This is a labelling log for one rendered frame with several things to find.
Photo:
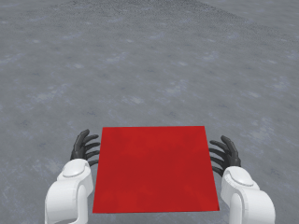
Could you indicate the robot left forearm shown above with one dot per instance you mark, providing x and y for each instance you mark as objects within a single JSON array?
[{"x": 67, "y": 198}]

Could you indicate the right robot hand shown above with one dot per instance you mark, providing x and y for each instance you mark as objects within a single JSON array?
[{"x": 230, "y": 155}]

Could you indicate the robot right forearm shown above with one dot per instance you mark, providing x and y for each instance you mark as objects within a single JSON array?
[{"x": 248, "y": 204}]

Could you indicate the left robot hand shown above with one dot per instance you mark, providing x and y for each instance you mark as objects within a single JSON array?
[{"x": 79, "y": 148}]

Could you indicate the carton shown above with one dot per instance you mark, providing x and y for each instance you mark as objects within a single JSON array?
[{"x": 154, "y": 169}]

